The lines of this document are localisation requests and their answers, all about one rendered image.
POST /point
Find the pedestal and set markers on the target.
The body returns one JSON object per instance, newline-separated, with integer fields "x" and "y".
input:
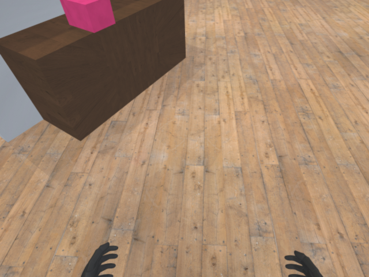
{"x": 78, "y": 79}

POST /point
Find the right robot hand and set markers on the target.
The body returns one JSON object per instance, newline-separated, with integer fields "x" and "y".
{"x": 308, "y": 267}

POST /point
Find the left robot hand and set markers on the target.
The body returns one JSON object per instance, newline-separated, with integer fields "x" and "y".
{"x": 94, "y": 267}

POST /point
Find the carton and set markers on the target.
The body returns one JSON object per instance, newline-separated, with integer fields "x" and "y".
{"x": 90, "y": 15}

